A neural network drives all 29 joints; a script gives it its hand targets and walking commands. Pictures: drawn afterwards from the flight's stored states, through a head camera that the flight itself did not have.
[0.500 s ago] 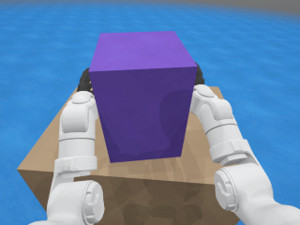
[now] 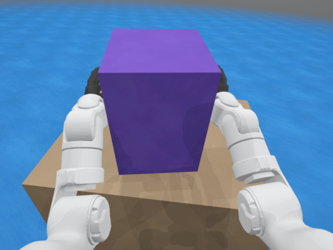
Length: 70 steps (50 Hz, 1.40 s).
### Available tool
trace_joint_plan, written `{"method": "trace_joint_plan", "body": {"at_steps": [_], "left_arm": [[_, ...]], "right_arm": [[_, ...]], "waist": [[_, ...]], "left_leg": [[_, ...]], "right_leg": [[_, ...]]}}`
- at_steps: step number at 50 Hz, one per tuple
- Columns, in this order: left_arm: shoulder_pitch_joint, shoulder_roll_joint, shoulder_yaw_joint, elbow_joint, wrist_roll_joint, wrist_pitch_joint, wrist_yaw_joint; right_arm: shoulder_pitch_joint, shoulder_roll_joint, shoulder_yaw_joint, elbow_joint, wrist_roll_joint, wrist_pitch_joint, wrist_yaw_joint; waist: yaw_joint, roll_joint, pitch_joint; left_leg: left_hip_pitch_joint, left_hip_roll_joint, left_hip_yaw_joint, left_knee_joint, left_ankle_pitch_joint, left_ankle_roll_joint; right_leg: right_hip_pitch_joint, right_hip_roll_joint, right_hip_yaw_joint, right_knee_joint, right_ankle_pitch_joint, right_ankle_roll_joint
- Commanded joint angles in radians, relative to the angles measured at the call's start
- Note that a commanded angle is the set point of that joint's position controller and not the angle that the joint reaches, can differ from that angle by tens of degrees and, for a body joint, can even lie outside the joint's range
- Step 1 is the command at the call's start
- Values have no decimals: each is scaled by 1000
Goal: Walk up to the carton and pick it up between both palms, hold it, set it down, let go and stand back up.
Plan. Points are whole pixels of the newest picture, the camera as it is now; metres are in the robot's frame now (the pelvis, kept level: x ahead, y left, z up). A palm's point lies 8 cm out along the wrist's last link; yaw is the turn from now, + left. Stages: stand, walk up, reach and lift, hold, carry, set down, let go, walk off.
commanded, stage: hold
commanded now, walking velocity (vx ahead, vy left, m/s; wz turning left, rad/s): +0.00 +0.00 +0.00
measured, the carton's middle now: (157, 103) +0.37 +0.01 +0.23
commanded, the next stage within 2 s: none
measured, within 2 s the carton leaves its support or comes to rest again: neither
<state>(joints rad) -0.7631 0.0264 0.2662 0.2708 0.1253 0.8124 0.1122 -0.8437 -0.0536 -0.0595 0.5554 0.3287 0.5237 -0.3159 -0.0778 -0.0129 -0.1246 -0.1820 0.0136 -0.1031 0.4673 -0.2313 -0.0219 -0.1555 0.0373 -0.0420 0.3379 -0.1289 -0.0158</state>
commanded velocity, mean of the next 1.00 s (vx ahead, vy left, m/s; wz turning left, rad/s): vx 0.00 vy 0.00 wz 0.00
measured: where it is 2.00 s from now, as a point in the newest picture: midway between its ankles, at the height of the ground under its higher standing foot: outside the picture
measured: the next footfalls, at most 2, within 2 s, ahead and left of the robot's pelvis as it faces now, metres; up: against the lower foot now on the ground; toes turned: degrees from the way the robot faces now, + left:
none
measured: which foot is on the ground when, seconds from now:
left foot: down 0.00-1.00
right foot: down 0.00-1.00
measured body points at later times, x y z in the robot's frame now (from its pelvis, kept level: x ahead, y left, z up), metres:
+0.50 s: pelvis +0.01 +0.01 +0.00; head -0.06 +0.03 +0.44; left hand +0.39 +0.15 +0.22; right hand +0.39 -0.13 +0.23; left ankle +0.02 +0.13 -0.74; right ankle +0.04 -0.11 -0.74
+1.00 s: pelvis +0.00 +0.00 +0.00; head -0.08 +0.02 +0.44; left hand +0.38 +0.15 +0.25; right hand +0.37 -0.14 +0.26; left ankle +0.02 +0.13 -0.74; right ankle +0.04 -0.11 -0.74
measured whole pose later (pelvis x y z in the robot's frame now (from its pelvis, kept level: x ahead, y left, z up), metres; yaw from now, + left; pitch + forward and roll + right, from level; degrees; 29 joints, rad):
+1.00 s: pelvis +0.00 +0.00 +0.00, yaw +0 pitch -5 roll -2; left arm -0.77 0.00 0.30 0.24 0.16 0.83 0.10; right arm -0.87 -0.06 -0.07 0.54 0.33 0.56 -0.31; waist -0.09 0.00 -0.12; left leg -0.15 0.01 -0.10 0.47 -0.23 -0.01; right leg -0.12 0.04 -0.02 0.33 -0.13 -0.01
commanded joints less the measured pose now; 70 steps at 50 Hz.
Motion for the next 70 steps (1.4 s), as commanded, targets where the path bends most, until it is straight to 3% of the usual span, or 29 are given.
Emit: {"method": "trace_joint_plan", "body": {"at_steps": [1, 3, 5, 7, 10, 15, 16, 18, 21, 24, 27, 29, 33, 35, 37, 41, 44, 46, 49, 51, 54, 55, 57, 59, 60, 62, 66, 68, 70], "left_arm": [[-932, -639, -362, -26, -33, -49, -186], [-1043, -655, -396, -69, -55, -61, -205], [-1113, -672, -478, -194, -118, -83, -184], [-1089, -752, -615, -309, -172, -100, -148], [-931, -731, -626, -333, -215, -92, -125], [-869, -625, -413, -181, -48, -27, -186], [-870, -616, -373, -111, -24, -14, -199], [-960, -621, -381, -134, -12, -9, -215], [-1059, -676, -497, -182, -111, -42, -194], [-1013, -771, -668, -339, -234, -88, -131], [-924, -749, -660, -457, -238, -101, -107], [-834, -699, -552, -336, -142, -53, -126], [-876, -608, -406, -171, -19, -1, -197], [-1000, -604, -394, -113, -19, -8, -209], [-1118, -681, -488, -111, -103, -36, -189], [-1148, -807, -686, -374, -285, -124, -105], [-935, -738, -571, -284, -203, -99, -87], [-888, -678, -451, -169, -83, -59, -128], [-862, -550, -243, 89, 39, -12, -209], [-1005, -564, -268, 106, 36, -17, -226], [-1240, -692, -451, -68, -144, -100, -192], [-1272, -749, -523, -144, -222, -128, -161], [-1179, -840, -656, -213, -293, -149, -113], [-1021, -770, -563, -197, -257, -142, -97], [-913, -725, -503, -172, -211, -122, -106], [-816, -686, -404, -28, -88, -67, -138], [-982, -565, -325, -39, -27, -47, -225], [-1115, -601, -384, -46, -60, -60, -219], [-1128, -697, -504, -155, -150, -84, -191]], "right_arm": [[-1068, 667, 337, -218, 102, 13, 126], [-1072, 695, 297, -181, 95, 7, 129], [-1161, 764, 363, -325, 149, -24, 128], [-1139, 781, 449, -439, 222, -35, 123], [-1027, 786, 546, -586, 249, -10, 91], [-872, 617, 380, -228, 142, 70, 100], [-941, 608, 350, -210, 126, 59, 116], [-969, 628, 310, -131, 110, 58, 132], [-1122, 712, 368, -290, 175, 17, 131], [-1172, 781, 524, -646, 241, -29, 117], [-942, 766, 548, -604, 232, 10, 93], [-856, 648, 469, -421, 204, 51, 98], [-887, 581, 343, -175, 119, 73, 129], [-984, 624, 300, -93, 120, 57, 152], [-1157, 691, 295, -246, 127, 10, 163], [-1178, 861, 504, -556, 228, -31, 147], [-999, 777, 504, -474, 212, 15, 123], [-874, 657, 383, -212, 135, 55, 128], [-941, 608, 266, 2, 34, 77, 148], [-1042, 643, 217, 24, 50, 51, 161], [-1274, 791, 280, -227, 123, -28, 161], [-1357, 849, 338, -393, 169, -51, 158], [-1276, 846, 416, -485, 206, -54, 140], [-1139, 821, 472, -485, 207, -20, 113], [-1055, 790, 478, -492, 210, -5, 96], [-988, 653, 402, -329, 152, 35, 98], [-936, 678, 306, -100, 101, 73, 102], [-1112, 722, 293, -182, 125, 38, 115], [-1193, 768, 355, -361, 161, -2, 118]], "waist": [[-15, 51, -246], [-41, 68, -282], [-19, 65, -483], [-23, 172, -666], [-19, 109, -719], [-50, 96, -240], [-24, 70, -186], [-32, 80, -145], [-11, 73, -361], [-17, 85, -727], [-46, 116, -692], [-45, 144, -470], [-52, 67, -192], [-8, 75, -161], [-25, 97, -314], [-4, 118, -811], [-6, 103, -642], [-35, 103, -348], [8, -5, -107], [12, 28, -81], [10, 68, -436], [5, 50, -608], [-22, 137, -796], [8, 59, -757], [-10, 35, -696], [-24, 69, -429], [-42, 10, -213], [-22, 51, -270], [-22, 73, -492]], "left_leg": [[-13, -72, 53, -149, 18, 15], [-27, -69, 54, -166, -14, 15], [15, -79, 65, -109, 161, 4], [123, -80, 34, -39, 411, -59], [175, -89, 24, 19, 551, -55], [76, -67, 32, -110, 192, -30], [30, -67, 45, -145, 74, -9], [-14, -54, 55, -174, 31, 2], [29, -69, 62, -114, 179, -33], [198, -71, 28, 4, 550, -73], [237, -68, 10, 34, 658, -85], [183, -61, 14, -23, 513, -80], [41, -56, 43, -144, 129, -21], [-47, -49, 59, -191, -47, -7], [-61, -57, 58, -171, -11, -19], [176, -74, 32, -2, 451, -63], [141, -78, 20, -12, 450, -54], [60, -68, 25, -96, 195, -37], [-77, -60, 64, -217, -170, 37], [-140, -52, 75, -243, -250, 45], [-122, -65, 62, -173, -65, 18], [-61, -73, 56, -112, 85, 10], [143, -73, 30, -17, 379, -51], [138, -87, 23, 3, 454, -37], [127, -89, 20, -1, 462, -30], [37, -79, 20, -83, 203, -21], [-28, -78, 48, -172, -54, 29], [-66, -79, 55, -175, -88, 33], [20, -88, 55, -124, 116, 3]], "right_leg": [[248, 7, 44, -50, 18, 63], [244, 8, 48, -39, -7, 57], [325, 31, 42, 5, 150, 59], [346, 61, 32, 32, 324, 57], [393, 57, 34, 60, 592, 69], [231, 30, 35, -34, 141, 45], [213, 23, 38, -51, 30, 46], [238, 21, 50, -37, -3, 34], [269, 52, 32, -14, 113, 46], [344, 84, 23, 44, 449, 54], [346, 81, 37, 52, 563, 46], [298, 76, 36, 16, 382, 31], [247, 32, 37, -37, 79, 29], [213, 32, 42, -36, -80, 27], [250, 43, 27, -20, -32, 35], [303, 66, 27, 32, 365, 43], [322, 59, 39, 27, 430, 48], [248, 32, 37, -22, 176, 45], [183, -2, 29, -83, -190, 65], [194, 11, 32, -69, -237, 57], [287, 28, 35, -14, -50, 63], [310, 36, 50, -4, 83, 62], [272, 59, 31, 24, 326, 52], [355, 57, 41, 38, 478, 61], [377, 45, 43, 35, 519, 68], [312, 21, 41, -17, 252, 64], [229, -8, 47, -58, -4, 75], [233, 6, 53, -53, -72, 61], [276, 37, 36, -22, 89, 61]]}}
